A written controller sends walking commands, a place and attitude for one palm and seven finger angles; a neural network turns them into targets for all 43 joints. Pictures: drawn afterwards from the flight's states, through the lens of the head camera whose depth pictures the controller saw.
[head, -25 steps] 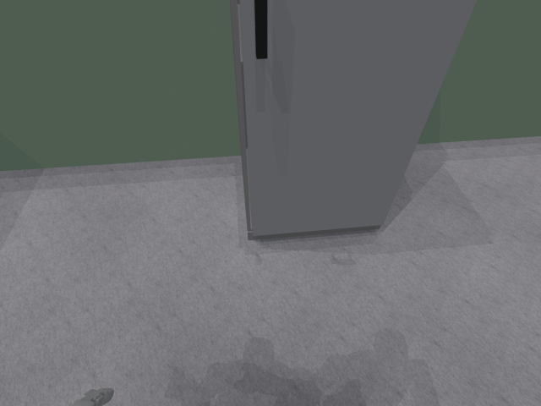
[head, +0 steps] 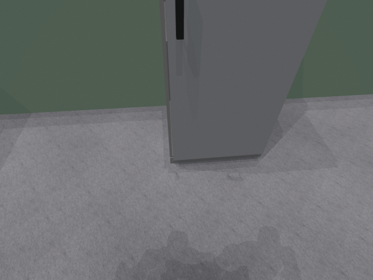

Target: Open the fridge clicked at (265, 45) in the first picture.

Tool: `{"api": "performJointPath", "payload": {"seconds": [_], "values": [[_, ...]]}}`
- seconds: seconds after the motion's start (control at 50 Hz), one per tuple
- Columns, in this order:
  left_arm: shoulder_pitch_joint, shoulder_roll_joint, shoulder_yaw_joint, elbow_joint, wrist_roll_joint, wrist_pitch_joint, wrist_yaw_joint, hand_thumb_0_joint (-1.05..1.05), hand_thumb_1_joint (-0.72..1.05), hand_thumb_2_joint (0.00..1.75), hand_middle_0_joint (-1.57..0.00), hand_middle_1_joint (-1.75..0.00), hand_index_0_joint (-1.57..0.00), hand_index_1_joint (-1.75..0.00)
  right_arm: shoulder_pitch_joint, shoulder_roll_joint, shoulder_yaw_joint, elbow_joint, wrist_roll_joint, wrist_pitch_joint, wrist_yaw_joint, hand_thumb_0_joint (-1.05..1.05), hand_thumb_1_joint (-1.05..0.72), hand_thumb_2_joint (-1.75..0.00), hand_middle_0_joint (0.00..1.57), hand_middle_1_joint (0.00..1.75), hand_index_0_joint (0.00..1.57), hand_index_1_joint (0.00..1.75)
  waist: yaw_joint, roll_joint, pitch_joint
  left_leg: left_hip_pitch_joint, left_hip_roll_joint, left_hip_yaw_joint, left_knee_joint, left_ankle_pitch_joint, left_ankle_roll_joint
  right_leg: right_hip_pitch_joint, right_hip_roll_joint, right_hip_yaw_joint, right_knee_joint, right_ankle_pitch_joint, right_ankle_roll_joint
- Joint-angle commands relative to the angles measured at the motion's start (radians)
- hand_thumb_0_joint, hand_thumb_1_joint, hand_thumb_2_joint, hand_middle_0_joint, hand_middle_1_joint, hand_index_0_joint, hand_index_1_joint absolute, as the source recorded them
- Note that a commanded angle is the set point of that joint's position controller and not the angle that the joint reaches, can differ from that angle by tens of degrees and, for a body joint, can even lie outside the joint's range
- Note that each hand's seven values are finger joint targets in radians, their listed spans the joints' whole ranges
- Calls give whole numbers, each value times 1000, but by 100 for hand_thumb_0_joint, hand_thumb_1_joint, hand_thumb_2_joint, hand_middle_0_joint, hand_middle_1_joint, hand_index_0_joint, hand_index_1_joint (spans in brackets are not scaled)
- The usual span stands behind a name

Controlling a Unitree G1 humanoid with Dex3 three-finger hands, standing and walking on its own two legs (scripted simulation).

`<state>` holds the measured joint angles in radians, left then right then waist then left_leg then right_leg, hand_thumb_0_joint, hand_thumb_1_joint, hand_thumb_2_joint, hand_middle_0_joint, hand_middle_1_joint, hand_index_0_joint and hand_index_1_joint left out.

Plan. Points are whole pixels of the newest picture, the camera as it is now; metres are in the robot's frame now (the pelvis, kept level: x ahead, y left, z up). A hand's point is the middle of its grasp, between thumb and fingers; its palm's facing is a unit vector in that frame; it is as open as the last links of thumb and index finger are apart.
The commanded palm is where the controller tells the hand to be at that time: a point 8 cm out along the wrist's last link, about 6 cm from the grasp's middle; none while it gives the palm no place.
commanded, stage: stand and wait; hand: left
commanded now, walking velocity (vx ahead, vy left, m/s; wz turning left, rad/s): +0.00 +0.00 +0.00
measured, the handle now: out of the picture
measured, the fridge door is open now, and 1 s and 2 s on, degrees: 0 0 0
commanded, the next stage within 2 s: look at it before walking up in 0.32 s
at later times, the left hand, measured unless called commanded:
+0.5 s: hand out of the picture +0.08 +0.24 -0.15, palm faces -0.04 -0.94 -0.33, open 7.4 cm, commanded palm none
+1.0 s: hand out of the picture +0.08 +0.24 -0.15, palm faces -0.03 -0.94 -0.34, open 7.4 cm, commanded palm none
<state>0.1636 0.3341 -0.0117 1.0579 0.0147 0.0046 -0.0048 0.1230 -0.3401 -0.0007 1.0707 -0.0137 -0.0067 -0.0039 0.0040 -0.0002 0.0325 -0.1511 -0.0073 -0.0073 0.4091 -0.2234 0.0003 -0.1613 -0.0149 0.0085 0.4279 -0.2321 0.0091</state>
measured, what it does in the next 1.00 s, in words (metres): stands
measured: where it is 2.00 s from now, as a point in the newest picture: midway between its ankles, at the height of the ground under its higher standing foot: outside the picture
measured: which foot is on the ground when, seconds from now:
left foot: down 0.00-1.00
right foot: down 0.00-1.00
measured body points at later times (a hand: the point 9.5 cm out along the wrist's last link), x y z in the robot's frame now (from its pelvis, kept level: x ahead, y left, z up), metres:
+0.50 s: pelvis +0.00 -0.01 +0.00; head +0.00 -0.01 +0.45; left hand +0.08 +0.29 -0.13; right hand +0.07 -0.30 -0.13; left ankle +0.00 +0.12 -0.74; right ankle +0.00 -0.13 -0.74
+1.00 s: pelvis +0.00 -0.01 +0.00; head +0.01 -0.01 +0.45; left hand +0.08 +0.29 -0.13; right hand +0.09 -0.31 -0.13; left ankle +0.00 +0.12 -0.74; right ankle +0.00 -0.13 -0.74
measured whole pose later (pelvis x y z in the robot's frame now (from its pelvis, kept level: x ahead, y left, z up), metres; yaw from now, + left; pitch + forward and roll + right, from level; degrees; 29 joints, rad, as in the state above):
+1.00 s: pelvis +0.00 -0.01 +0.00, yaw +0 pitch -2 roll +0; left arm 0.14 0.34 -0.01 1.09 0.01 -0.01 0.00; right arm 0.11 -0.34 0.01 1.11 -0.01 -0.01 -0.01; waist 0.00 0.00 0.03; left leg -0.12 0.01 -0.01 0.35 -0.20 -0.01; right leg -0.13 0.00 0.00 0.37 -0.21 0.00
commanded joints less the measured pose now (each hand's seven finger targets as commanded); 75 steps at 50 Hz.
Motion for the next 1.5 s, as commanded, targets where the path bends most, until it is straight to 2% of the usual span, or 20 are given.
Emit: {"api": "performJointPath", "payload": {"seconds": [0.0, 0.16, 0.28, 0.46, 0.7, 1.02, 1.08, 1.14, 1.18, 1.24, 1.3, 1.36, 1.44, 1.48], "values": [[-60, 211, 47, -63, -4, -31, 16, 0, 90, 90, -20, -30, -20, -30, -57, -197, -38, -57, 4, -29, -10, 0, -90, -90, 20, 30, 20, 30, -2, -5, -67, -3, 112, -93, -75, 125, 31, 12, -104, 95, -83, 119, -41], [-59, 212, 45, -45, -4, -29, 15, 0, 90, 90, -20, -30, -20, -30, -43, -201, -35, -33, 4, -28, -9, 0, -90, -90, 20, 30, 20, 30, -2, -9, -44, -14, 111, -103, -96, 78, 29, -4, -102, 106, -111, 45, -40], [-58, 213, 47, -44, -4, -33, 16, 0, 90, 90, -20, -30, -20, -30, -35, -202, -35, -26, 5, -31, -9, 0, -90, -90, 20, 30, 20, 30, -2, -3, -76, 4, 117, -103, -90, 127, 27, 18, -104, 102, -101, 103, -42], [-65, 210, 47, -39, -3, -32, 16, 0, 90, 90, -20, -30, -20, -30, -42, -199, -34, -21, 5, -30, -10, 0, -90, -90, 20, 30, 20, 30, -1, -14, -48, -1, 117, -99, -100, 117, 25, 6, -103, 105, -114, 96, -39], [-60, 210, 48, -40, -4, -36, 17, 0, 90, 90, -20, -30, -20, -30, -47, -200, -33, -23, 5, -32, -12, 0, -90, -90, 20, 30, 20, 30, -1, -2, -82, 33, 123, -93, -91, 185, 24, 32, -108, 97, -107, 189, -41], [-56, 214, 47, -34, -4, -35, 16, 0, 90, 90, -20, -30, -20, -30, -53, -204, -30, -21, 6, -29, -12, 0, -90, -90, 20, 30, 20, 30, 0, -3, -62, 40, 123, -92, -107, 168, 21, 32, -106, 101, -128, 173, -39], [-57, 219, 52, -41, -3, -33, 16, 0, 90, 90, -20, -30, -20, -30, -50, -206, -32, -28, 7, -27, -11, 0, -90, -90, 20, 30, 20, 30, 0, -4, -61, 22, 120, -100, -98, 188, 23, 40, -108, 86, -112, 178, -36], [-47, 202, 50, -44, -4, -26, 19, 0, 90, 90, -20, -30, -20, -30, -44, -188, -29, -31, 6, -22, -9, 0, -90, -90, 20, 30, 20, 30, 3, 1, -68, 9, 117, -104, -77, 203, 22, 40, -113, 76, -91, 176, -30], [-32, 178, 49, -47, -4, -20, 23, 0, 90, 90, -20, -30, -20, -30, -26, -158, -25, -34, 6, -15, -9, 0, -90, -90, 20, 30, 20, 30, 3, -9, -86, -1, 114, -102, -51, 236, 18, 54, -119, 64, -67, 205, -26], [-8, 139, 43, -47, -6, -9, 28, 0, 90, 90, -20, -30, -20, -30, -7, -114, -18, -36, 4, -4, -8, 0, -90, -90, 20, 30, 20, 30, 6, -8, -77, -29, 106, -102, -21, 245, 10, 41, -129, 57, -43, 208, -21], [11, 116, 40, -55, -4, 2, 33, 0, 90, 90, -20, -30, -20, -30, 20, -76, -14, -41, 4, 8, -5, 0, -90, -90, 20, 30, 20, 30, 6, -25, -67, -77, 93, -100, 10, 218, 3, 37, -143, 59, -34, 173, -21], [17, 114, 44, -66, -4, 7, 35, 0, 90, 90, -20, -30, -20, -30, 36, -64, -19, -48, 3, 17, -5, 0, -90, -90, 20, 30, 20, 30, 3, -48, -51, -96, 77, -96, 47, 190, -1, 3, -162, 65, -33, 135, -33], [26, 97, 51, -86, -2, 13, 38, 0, 90, 90, -20, -30, -20, -30, 55, -53, -27, -62, 2, 21, -3, 0, -90, -90, 20, 30, 20, 30, 3, -32, -39, -136, 77, -130, 65, 168, 13, -28, -156, 41, -3, 56, -33], [32, 86, 54, -93, -1, 16, 39, 0, 90, 90, -20, -30, -20, -30, 64, -52, -31, -70, 1, 22, -3, 0, -90, -90, 20, 30, 20, 30, 3, -2, -28, -166, 82, -160, 55, 143, 24, -38, -142, 18, 15, -4, -26]]}}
